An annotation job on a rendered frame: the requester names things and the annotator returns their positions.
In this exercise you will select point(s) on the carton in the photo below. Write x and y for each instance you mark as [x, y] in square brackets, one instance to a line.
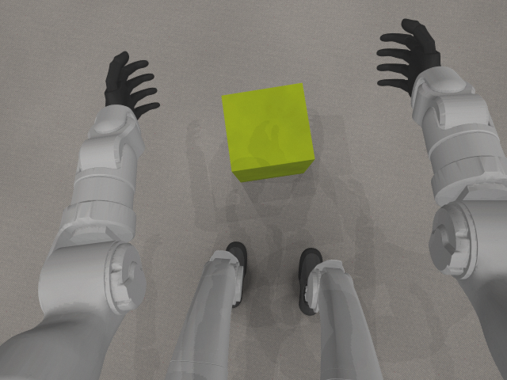
[268, 132]

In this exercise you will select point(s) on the robot left upper arm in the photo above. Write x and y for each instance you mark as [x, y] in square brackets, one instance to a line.
[85, 293]

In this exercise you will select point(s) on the robot left foot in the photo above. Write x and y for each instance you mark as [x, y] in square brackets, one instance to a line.
[239, 251]

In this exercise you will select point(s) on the right robot forearm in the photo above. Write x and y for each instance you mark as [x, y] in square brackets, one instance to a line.
[460, 137]

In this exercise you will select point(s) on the robot left hand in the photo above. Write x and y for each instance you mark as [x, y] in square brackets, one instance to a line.
[119, 88]

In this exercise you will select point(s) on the left robot forearm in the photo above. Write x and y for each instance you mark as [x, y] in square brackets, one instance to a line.
[104, 186]

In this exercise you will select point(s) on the robot right upper arm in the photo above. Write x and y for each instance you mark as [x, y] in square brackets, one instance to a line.
[469, 242]

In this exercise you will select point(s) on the robot right hand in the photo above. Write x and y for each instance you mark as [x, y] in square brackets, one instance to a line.
[422, 55]

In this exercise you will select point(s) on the right robot shin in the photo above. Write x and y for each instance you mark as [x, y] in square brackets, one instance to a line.
[326, 264]

